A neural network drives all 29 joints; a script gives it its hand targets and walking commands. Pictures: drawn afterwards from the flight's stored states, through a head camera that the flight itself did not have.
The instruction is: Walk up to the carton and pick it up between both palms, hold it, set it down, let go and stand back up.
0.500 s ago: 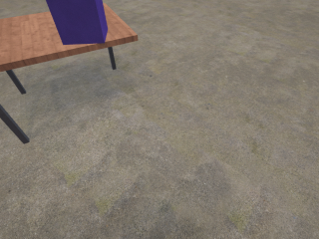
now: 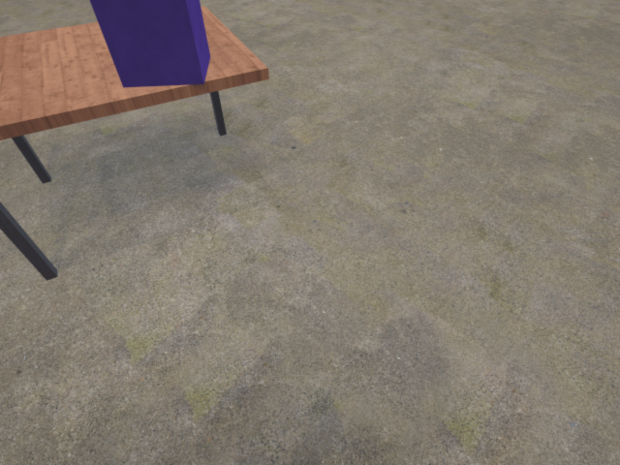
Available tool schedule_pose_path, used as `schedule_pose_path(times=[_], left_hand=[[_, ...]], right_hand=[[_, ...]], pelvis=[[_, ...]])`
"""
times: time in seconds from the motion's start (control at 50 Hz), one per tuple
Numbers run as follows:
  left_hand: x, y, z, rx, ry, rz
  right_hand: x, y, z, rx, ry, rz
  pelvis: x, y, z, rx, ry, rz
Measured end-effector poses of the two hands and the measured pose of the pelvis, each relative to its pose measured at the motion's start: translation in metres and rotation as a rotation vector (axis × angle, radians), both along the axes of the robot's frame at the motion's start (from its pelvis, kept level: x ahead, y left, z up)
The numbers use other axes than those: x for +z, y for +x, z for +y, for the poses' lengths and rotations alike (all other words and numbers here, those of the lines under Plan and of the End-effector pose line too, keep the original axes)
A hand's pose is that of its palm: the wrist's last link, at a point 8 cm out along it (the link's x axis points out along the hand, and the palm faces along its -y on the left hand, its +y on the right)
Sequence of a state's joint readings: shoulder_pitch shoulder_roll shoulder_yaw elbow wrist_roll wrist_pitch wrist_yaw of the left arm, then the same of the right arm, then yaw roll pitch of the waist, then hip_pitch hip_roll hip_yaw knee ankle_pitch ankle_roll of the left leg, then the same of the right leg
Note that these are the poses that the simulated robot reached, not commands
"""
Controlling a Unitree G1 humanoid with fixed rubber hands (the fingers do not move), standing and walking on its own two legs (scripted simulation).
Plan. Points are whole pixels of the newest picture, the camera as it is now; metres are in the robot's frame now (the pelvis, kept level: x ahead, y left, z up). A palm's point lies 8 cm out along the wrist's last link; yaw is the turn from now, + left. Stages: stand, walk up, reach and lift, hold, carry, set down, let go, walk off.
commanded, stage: stand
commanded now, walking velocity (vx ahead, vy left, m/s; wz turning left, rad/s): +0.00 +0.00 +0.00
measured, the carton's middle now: (157, 28) +1.36 +0.51 +0.04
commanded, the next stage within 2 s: walk up in 1.36 s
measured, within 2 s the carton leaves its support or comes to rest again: neither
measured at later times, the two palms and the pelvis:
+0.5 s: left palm out of the picture +0.05 +0.26 -0.12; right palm out of the picture +0.04 -0.26 -0.12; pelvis +0.01 +0.00 +0.00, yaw +0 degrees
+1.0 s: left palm out of the picture +0.05 +0.25 -0.12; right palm out of the picture +0.02 -0.26 -0.12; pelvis +0.01 +0.00 +0.00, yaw +0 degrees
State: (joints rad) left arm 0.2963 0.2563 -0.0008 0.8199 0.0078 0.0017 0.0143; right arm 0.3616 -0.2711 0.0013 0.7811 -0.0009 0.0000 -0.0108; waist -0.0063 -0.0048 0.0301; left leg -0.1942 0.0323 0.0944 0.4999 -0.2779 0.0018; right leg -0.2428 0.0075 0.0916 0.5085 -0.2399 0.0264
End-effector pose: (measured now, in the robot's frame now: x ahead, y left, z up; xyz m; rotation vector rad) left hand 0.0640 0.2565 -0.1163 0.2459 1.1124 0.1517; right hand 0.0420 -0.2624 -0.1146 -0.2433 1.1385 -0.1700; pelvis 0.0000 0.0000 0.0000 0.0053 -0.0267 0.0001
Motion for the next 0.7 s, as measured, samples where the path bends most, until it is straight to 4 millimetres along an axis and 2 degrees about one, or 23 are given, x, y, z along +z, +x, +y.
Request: schedule_pose_path(times=[0.7], left_hand=[[-0.002, -0.011, -0.002, 0.015, 0.009, 0.062]], right_hand=[[-0.007, -0.009, 0.000, -0.035, 0.010, 0.061]], pelvis=[[0.002, 0.007, -0.002, -0.009, 0.001, 0.001]])
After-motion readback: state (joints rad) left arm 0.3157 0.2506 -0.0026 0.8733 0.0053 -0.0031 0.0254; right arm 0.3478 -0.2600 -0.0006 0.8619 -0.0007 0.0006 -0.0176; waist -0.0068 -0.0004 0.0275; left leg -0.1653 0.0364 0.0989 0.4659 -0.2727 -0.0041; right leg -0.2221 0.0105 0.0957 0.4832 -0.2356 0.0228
